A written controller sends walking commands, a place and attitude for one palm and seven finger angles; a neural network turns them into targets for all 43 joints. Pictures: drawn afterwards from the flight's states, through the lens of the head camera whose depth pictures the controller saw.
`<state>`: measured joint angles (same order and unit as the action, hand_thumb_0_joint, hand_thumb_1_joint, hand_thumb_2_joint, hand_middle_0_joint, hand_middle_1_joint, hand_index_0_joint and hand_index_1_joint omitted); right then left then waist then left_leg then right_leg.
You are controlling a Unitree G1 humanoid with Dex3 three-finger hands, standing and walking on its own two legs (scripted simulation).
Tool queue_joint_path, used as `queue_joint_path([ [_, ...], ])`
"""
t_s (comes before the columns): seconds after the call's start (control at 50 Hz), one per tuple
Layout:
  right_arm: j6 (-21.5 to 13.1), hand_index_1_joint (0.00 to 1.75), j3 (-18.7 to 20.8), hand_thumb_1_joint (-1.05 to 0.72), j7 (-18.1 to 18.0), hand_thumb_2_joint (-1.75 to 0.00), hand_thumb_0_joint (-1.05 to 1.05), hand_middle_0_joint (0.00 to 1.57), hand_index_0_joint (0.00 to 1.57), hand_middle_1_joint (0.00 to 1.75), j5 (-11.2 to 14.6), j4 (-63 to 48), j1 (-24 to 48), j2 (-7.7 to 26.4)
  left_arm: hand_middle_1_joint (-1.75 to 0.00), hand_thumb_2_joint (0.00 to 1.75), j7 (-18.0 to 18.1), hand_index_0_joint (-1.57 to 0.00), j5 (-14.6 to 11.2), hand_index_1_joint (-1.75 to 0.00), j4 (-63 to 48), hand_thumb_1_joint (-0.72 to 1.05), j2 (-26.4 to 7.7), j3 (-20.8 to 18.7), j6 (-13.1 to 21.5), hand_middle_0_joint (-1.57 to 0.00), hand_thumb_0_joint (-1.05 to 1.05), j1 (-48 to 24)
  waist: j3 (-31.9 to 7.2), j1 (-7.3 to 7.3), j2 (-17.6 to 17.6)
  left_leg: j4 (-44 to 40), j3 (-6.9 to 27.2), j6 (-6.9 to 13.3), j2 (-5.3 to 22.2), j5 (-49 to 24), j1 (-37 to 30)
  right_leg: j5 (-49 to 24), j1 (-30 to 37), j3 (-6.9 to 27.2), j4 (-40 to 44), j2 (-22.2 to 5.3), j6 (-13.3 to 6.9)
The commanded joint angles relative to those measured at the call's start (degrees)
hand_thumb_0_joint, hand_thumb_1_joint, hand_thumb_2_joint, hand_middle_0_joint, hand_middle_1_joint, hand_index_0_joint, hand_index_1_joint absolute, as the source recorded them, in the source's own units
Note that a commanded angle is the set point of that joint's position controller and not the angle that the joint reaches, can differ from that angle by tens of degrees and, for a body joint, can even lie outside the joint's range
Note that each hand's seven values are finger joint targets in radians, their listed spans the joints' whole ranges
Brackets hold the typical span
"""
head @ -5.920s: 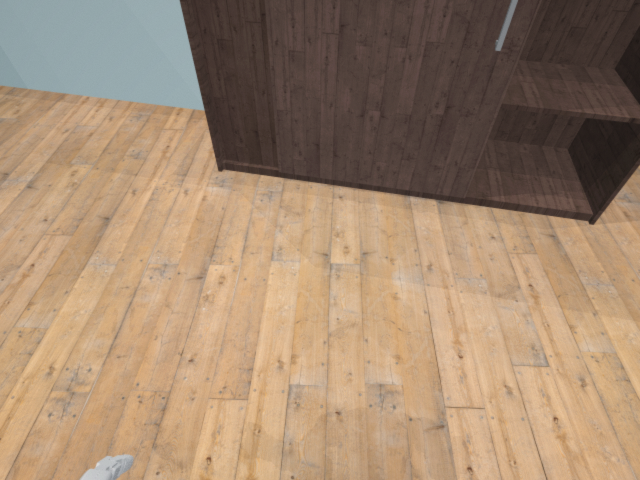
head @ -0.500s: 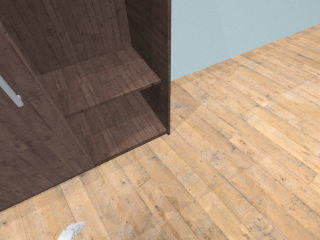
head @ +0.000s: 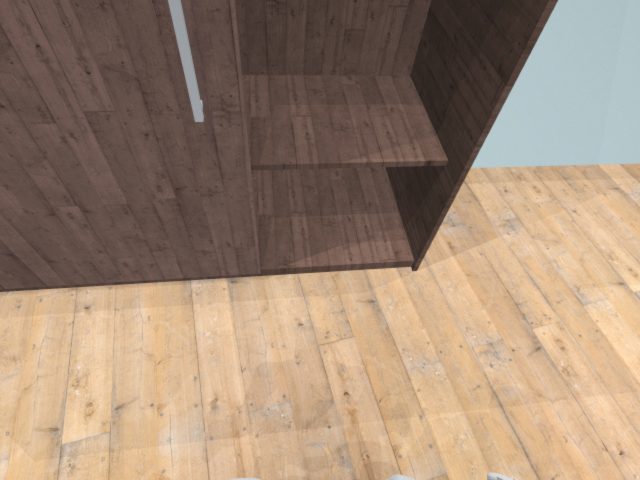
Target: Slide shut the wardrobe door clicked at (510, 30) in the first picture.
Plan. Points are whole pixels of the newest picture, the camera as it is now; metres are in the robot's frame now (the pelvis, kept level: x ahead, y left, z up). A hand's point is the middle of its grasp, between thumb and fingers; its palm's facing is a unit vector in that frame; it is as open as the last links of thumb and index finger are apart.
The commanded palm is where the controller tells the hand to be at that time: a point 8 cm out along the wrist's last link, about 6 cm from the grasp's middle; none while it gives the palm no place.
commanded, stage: turn to face it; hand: left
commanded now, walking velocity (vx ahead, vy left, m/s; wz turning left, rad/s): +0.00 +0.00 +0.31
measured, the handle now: (186, 50) +0.75 +0.31 +0.10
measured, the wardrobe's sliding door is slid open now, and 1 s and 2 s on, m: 0.57 0.57 0.57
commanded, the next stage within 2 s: take the last steps up to it in 0.34 s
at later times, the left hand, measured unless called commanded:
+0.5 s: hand out of the picture +0.06 +0.17 -0.14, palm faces +0.16 -0.95 -0.26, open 7.4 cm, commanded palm none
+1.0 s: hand out of the picture -0.09 +0.22 -0.17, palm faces +0.29 -0.94 -0.16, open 7.4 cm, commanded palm none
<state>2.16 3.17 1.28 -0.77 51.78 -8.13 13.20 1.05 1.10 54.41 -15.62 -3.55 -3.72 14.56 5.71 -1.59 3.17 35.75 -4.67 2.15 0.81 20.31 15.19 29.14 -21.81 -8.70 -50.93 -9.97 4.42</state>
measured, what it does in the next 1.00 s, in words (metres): steps on the spot: right foot, then left foot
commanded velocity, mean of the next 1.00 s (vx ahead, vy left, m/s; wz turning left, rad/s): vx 0.17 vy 0.02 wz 0.13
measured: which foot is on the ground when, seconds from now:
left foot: down 0.00-0.40, up 0.42-0.88, down 0.90-1.00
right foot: up 0.00-0.38, down 0.40-0.90, up 0.92-1.00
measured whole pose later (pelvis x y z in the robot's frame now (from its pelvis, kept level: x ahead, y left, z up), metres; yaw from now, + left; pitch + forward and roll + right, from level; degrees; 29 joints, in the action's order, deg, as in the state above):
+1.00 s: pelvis +0.04 +0.07 +0.01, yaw +12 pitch -1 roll -1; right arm -2.3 2.4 -0.3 -1.1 57.8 -14.3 9.1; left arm -0.2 1.8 66.5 -10.9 -2.5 -1.2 24.8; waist 0.8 -1.9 1.8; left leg 28.9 -8.3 2.5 2.0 17.6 10.2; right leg 24.6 -19.2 -5.1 -54.5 -5.7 0.6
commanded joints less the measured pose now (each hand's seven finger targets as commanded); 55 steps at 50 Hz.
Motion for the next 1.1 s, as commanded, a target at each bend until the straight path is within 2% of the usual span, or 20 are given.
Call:
queue_joint_path([
  [0.0,-1.3,0.30,2.2,-0.90,-2.2,-0.90,0.00,0.20,0.20,0.30,-0.4,-1.7,-3.7,11.5,-0.30,0.90,0.0,-0.20,-0.3,-0.30,-5.5,0.90,-3.6,-1.1,1.5,-0.20,0.00,-5.0,-6.6,3.38,-14.0,-14.9,15.7,7.3,15.6,-41.7,-9.9,-2.9,-11.4,7.6,-15.4,1.9,0.8],
  [0.08,-1.8,0.30,1.6,-0.90,-2.5,-0.90,0.00,0.20,0.20,0.30,-0.1,-1.6,-3.5,9.8,-0.30,0.90,-0.2,-0.20,-0.5,-0.30,-3.5,0.90,-3.3,-1.0,1.7,-0.20,0.00,-2.0,-8.3,2.27,-11.0,-14.6,11.8,6.3,12.2,-44.2,-13.0,-7.0,-8.8,6.9,-12.6,3.6,1.5],
  [0.26,-1.1,0.30,1.8,-0.90,-2.4,-0.90,0.00,0.20,0.20,0.30,-0.7,0.0,-4.6,9.1,-0.30,0.90,0.5,-0.20,-0.8,-0.30,-4.2,0.90,-1.4,-0.1,1.9,-0.20,0.00,-4.7,-6.1,3.07,-11.4,-14.7,18.7,8.5,13.2,-37.0,-8.6,-3.5,0.5,6.7,6.3,6.6,0.5],
  [0.34,-1.1,0.30,1.7,-0.90,-2.1,-0.90,0.00,0.20,0.20,0.30,0.0,0.4,-3.1,8.0,-0.30,0.90,0.9,-0.20,-0.9,-0.30,-2.4,0.90,-1.6,-0.3,3.3,-0.20,0.00,0.4,-7.6,0.11,-8.7,-9.6,18.0,4.2,9.1,-28.1,-1.4,-18.8,14.3,5.7,26.0,7.1,-0.4],
  [0.36,-1.2,0.30,1.5,-0.90,-1.8,-0.90,0.00,0.20,0.20,0.30,0.5,0.5,-3.9,5.9,-0.30,0.90,1.1,-0.20,-0.4,-0.30,-2.1,0.90,-4.3,-0.7,4.0,-0.20,0.00,2.0,-9.1,-0.26,-2.4,-4.1,15.1,0.9,5.6,-18.9,3.5,-24.6,20.8,11.1,31.3,1.8,-1.5],
  [0.38,-1.3,0.30,0.7,-0.90,-1.6,-0.90,0.00,0.20,0.20,0.30,0.8,-0.5,-4.5,2.0,-0.30,0.90,1.5,-0.20,0.3,-0.30,-1.8,0.90,-8.9,-1.5,4.7,-0.20,0.00,2.7,-9.2,0.01,12.0,5.6,6.7,-3.1,-2.3,2.7,12.7,-35.3,24.9,24.0,32.9,-11.6,-6.9],
  [0.4,-0.5,0.30,1.4,-0.90,-1.9,-0.90,0.00,0.20,0.20,0.30,0.5,-1.4,-3.1,4.0,-0.30,0.90,1.3,-0.20,0.1,-0.30,-2.6,0.90,-10.3,-1.4,4.4,-0.20,0.00,3.8,-8.8,-1.23,10.8,15.5,7.8,-3.3,-2.5,14.6,11.4,-39.4,17.6,25.5,33.6,-17.3,-12.6],
  [0.44,1.0,0.30,1.9,-0.90,-1.5,-0.90,0.00,0.20,0.20,0.30,-0.2,1.2,-4.1,4.2,-0.30,0.90,1.4,-0.20,-0.1,-0.30,-3.4,0.90,-6.7,-1.3,4.3,-0.20,0.00,-1.5,-4.2,0.77,8.9,26.1,9.5,-3.3,-0.6,8.8,11.5,-20.8,9.6,21.6,37.8,-11.9,-13.3],
  [0.48,0.9,0.30,2.0,-0.90,-0.7,-0.90,0.00,0.20,0.20,0.30,-0.7,2.8,-5.5,4.1,-0.30,0.90,1.1,-0.20,-0.2,-0.30,-3.4,0.90,-4.2,-0.7,4.6,-0.20,0.00,-2.4,-1.4,1.56,3.9,29.5,7.9,-3.8,1.0,2.3,14.3,-12.1,10.2,17.7,39.2,-8.4,-10.6],
  [0.52,0.5,0.30,1.8,-0.90,-0.1,-0.90,0.00,0.20,0.20,0.30,-1.0,3.3,-6.2,3.5,-0.30,0.90,0.7,-0.20,-0.2,-0.30,-2.5,0.90,-3.6,-0.6,5.6,-0.20,0.00,-0.1,-1.3,1.18,3.9,29.4,6.6,-4.4,1.6,-1.7,15.7,-7.5,11.5,15.7,40.6,-7.2,-9.4],
  [0.7,-1.3,0.30,1.0,-0.90,0.8,-0.90,0.00,0.20,0.20,0.30,-0.7,2.0,-0.4,1.5,-0.30,0.90,0.1,-0.20,0.8,-0.30,3.3,0.90,-3.9,-0.7,7.0,-0.20,0.00,9.5,0.5,-2.19,6.1,11.4,1.8,-4.4,4.2,-0.7,15.3,-2.7,15.9,14.5,43.5,-9.1,-11.3],
  [0.76,-2.2,0.30,0.5,-0.90,0.9,-0.90,0.00,0.20,0.20,0.30,-0.4,2.1,-1.0,0.4,-0.30,0.90,-0.1,-0.20,1.0,-0.30,4.9,0.90,-4.9,-0.9,6.8,-0.20,0.00,9.5,-1.0,-1.74,7.3,2.9,-0.4,-3.3,3.1,2.2,8.4,-3.6,13.9,12.6,41.7,-9.1,-11.6],
  [0.82,-3.1,0.30,0.3,-0.90,0.3,-0.90,0.00,0.20,0.20,0.30,-0.4,4.7,-7.8,0.6,-0.30,0.90,-0.3,-0.20,0.4,-0.30,5.9,0.90,-4.5,-0.9,6.1,-0.20,0.00,7.6,-1.8,1.97,4.6,-8.2,-4.3,-3.0,0.7,-4.6,-7.4,0.0,4.5,7.8,36.4,-5.1,-9.0],
  [0.84,-3.5,0.30,0.6,-0.90,-0.2,-0.90,0.00,0.20,0.20,0.30,-0.3,6.3,-11.8,2.2,-0.30,0.90,-0.5,-0.20,0.1,-0.30,6.1,0.90,-3.3,-0.5,5.8,-0.20,0.00,7.0,-2.9,3.72,-0.4,-10.9,-3.4,-3.1,1.0,-3.5,-14.8,0.5,-0.2,5.4,31.3,-2.6,-7.4],
  [0.86,-3.9,0.30,1.5,-0.90,-0.8,-0.90,0.00,0.20,0.20,0.30,-0.5,7.7,-17.3,6.2,-0.30,0.90,-0.8,-0.20,0.0,-0.30,5.4,0.90,-0.5,0.1,5.6,-0.20,0.00,6.7,-4.5,6.27,-12.5,-15.4,7.6,-0.9,8.7,5.2,-20.7,1.4,-7.1,1.7,19.4,1.6,-5.0],
  [0.88,-4.0,0.30,2.7,-0.90,-1.3,-0.90,0.00,0.20,0.20,0.30,-0.9,8.7,-22.5,11.0,-0.30,0.90,-1.0,-0.20,-0.1,-0.30,3.3,0.90,2.9,0.9,5.4,-0.20,0.00,4.8,-3.5,8.17,-24.9,-25.8,24.9,3.9,20.6,15.6,-20.7,4.5,-15.2,-2.8,3.2,7.1,-3.0],
  [0.9,-3.7,0.30,2.5,-0.90,-1.7,-0.90,0.00,0.20,0.20,0.30,-0.9,8.7,-23.1,11.7,-0.30,0.90,-0.8,-0.20,0.4,-0.30,1.7,0.90,1.9,0.6,5.4,-0.20,0.00,1.0,0.5,8.14,-18.1,-29.0,28.3,6.7,24.1,18.0,-16.2,3.6,-18.2,3.0,-5.3,5.7,-4.3],
  [0.96,-4.9,0.30,0.1,-0.90,-2.5,-0.90,0.00,0.20,0.20,0.30,-0.4,7.7,-14.7,4.2,-0.30,0.90,-1.7,-0.20,0.6,-0.30,4.7,0.90,1.4,0.2,5.5,-0.20,0.00,1.7,3.3,4.08,-10.1,-28.4,17.7,5.0,18.3,3.9,-9.1,-8.8,-15.9,6.8,-13.1,1.8,-4.6],
  [1.0,-5.9,0.30,-0.4,-0.90,-2.7,-0.90,0.00,0.20,0.20,0.30,-0.1,7.7,-13.8,2.6,-0.30,0.90,-1.9,-0.20,0.6,-0.30,6.5,0.90,3.1,0.3,5.2,-0.20,0.00,5.0,2.2,2.03,-8.6,-27.5,10.2,4.0,15.1,-10.3,-10.0,-14.3,-13.8,6.3,-13.5,2.2,-3.5],
  [1.08,-7.0,0.30,-0.8,-0.90,-3.3,-0.90,0.00,0.20,0.20,0.30,0.2,9.5,-16.9,1.1,-0.30,0.90,-1.6,-0.20,0.3,-0.30,6.3,0.90,3.3,0.0,4.5,-0.20,0.00,4.3,0.5,1.01,-8.1,-25.6,5.7,3.9,14.0,-30.1,-14.0,-17.5,-15.7,6.1,-13.2,3.3,-2.4],
])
